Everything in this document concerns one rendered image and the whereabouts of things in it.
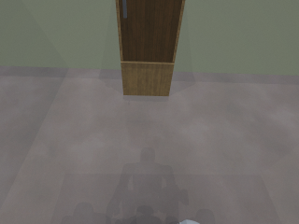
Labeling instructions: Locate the cupboard door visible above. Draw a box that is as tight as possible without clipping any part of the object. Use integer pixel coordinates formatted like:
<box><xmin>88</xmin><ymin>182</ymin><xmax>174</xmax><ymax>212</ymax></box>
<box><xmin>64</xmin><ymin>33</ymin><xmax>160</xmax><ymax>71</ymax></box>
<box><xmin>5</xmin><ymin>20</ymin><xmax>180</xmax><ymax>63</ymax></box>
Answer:
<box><xmin>119</xmin><ymin>0</ymin><xmax>183</xmax><ymax>63</ymax></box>

